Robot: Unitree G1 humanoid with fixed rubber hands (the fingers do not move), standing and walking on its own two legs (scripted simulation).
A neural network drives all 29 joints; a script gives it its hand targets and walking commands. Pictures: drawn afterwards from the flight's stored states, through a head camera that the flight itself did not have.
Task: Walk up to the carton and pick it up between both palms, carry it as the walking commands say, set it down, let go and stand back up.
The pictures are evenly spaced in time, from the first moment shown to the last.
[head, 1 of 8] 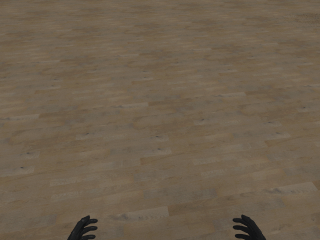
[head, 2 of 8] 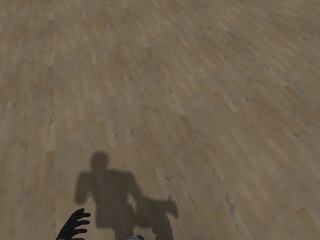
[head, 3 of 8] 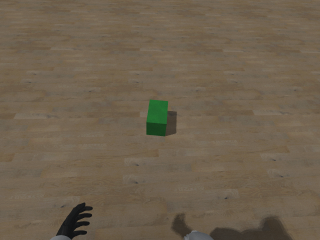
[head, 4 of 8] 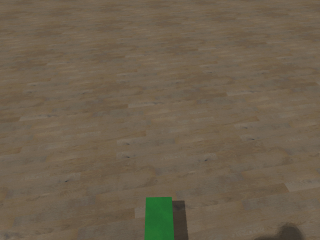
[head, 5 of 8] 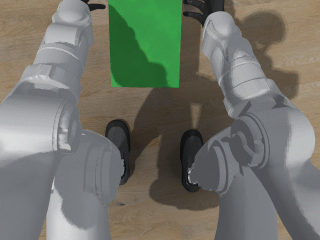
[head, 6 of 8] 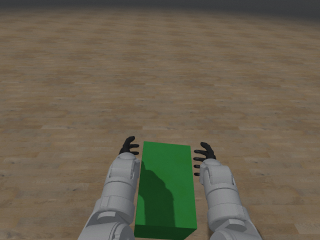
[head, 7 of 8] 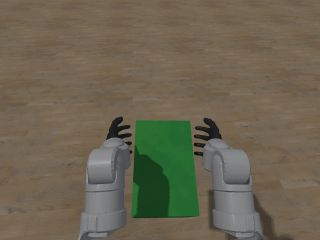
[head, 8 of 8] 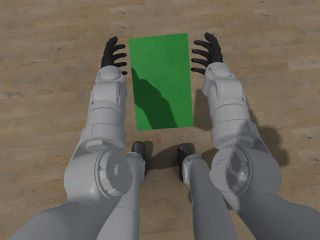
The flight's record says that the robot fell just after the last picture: yes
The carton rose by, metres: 0.70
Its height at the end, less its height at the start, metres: +0.49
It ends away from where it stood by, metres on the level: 0.22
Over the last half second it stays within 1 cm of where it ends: no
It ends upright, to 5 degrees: no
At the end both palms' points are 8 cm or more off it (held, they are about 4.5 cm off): no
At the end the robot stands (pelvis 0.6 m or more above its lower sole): yes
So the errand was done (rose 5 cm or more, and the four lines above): no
